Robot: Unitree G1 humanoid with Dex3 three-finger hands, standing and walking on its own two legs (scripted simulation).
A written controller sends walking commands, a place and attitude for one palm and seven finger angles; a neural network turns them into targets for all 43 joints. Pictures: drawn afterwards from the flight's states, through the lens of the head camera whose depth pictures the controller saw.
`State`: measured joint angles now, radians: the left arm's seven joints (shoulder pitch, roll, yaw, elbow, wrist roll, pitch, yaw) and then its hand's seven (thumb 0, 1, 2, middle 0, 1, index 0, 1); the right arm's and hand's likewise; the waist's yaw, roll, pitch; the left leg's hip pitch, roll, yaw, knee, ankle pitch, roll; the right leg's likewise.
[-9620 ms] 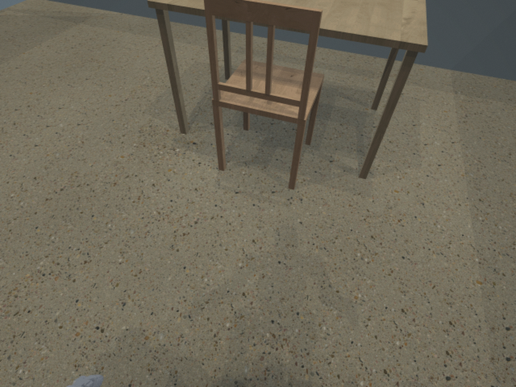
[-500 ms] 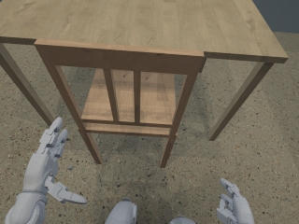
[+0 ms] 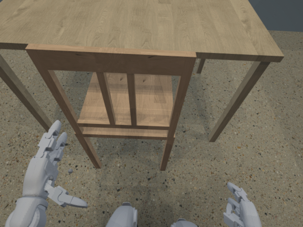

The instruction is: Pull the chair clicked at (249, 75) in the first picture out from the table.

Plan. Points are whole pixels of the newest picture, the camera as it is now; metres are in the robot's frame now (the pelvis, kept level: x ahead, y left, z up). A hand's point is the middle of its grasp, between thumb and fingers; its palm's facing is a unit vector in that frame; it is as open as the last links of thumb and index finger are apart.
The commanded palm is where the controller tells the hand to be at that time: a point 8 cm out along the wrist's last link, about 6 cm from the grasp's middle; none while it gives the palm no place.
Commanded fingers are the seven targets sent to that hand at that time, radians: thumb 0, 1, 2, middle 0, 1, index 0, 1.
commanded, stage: aim the fingers beside a spindle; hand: left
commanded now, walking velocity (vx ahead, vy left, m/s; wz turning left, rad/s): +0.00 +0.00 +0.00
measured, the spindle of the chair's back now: (107, 100) +0.50 +0.18 -0.02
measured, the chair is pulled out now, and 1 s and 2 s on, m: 0.00 0.00 0.00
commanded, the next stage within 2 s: none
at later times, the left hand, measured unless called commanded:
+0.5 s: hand (78, 161) +0.27 +0.20 +0.03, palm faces +0.02 -1.00 -0.04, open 16.9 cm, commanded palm +0.26 +0.25 +0.03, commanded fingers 0.00 -0.50 0.30 -0.06 -0.08 -0.06 -0.08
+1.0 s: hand (93, 147) +0.32 +0.18 +0.00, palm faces +0.01 -1.00 -0.02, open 16.9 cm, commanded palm +0.30 +0.22 +0.01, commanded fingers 0.00 -0.50 0.30 -0.06 -0.08 -0.06 -0.08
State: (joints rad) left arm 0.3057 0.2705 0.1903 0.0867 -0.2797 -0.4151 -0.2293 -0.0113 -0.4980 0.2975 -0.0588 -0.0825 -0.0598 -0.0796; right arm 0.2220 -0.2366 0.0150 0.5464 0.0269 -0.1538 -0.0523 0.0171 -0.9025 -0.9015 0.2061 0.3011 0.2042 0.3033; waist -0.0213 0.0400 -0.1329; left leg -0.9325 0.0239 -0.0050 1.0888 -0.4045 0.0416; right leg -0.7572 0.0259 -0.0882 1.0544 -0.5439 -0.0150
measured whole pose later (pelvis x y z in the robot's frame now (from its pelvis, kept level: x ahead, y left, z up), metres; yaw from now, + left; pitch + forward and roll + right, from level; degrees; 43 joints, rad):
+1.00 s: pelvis +0.00 +0.00 -0.02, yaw -1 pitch +19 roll -4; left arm -0.01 0.24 0.16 0.34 -0.22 -0.45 -0.16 -0.01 -0.50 0.30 -0.06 -0.08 -0.06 -0.08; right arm 0.21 -0.24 0.01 0.57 0.01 -0.09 -0.02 0.02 -0.90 -0.90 0.21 0.30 0.20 0.30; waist -0.04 0.03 -0.15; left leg -1.08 0.03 0.01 1.19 -0.44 0.05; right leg -0.91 0.03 -0.07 1.16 -0.59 -0.01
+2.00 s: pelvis +0.00 -0.01 -0.04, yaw -1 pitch +21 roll -3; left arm -0.20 0.23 0.13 0.51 -0.18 -0.50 -0.09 -0.01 -0.50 0.30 -0.06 -0.08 -0.06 -0.08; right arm 0.20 -0.25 0.00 0.58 0.01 0.01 0.00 0.01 -0.90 -0.90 0.21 0.30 0.20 0.30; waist -0.05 0.03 -0.16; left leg -1.18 0.04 0.00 1.26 -0.46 0.03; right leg -1.01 0.03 -0.08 1.25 -0.62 -0.03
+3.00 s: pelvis +0.00 +0.00 -0.04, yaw -2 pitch +23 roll -4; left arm -0.35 0.23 0.15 0.62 -0.13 -0.49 -0.04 -0.01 -0.50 0.30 -0.06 -0.08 -0.06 -0.08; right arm 0.22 -0.25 0.01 0.59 -0.01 0.03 0.01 0.01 -0.90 -0.90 0.21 0.30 0.20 0.30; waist -0.07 0.04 -0.16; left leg -1.20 0.04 0.01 1.27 -0.46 0.05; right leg -1.04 0.03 -0.07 1.25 -0.61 -0.01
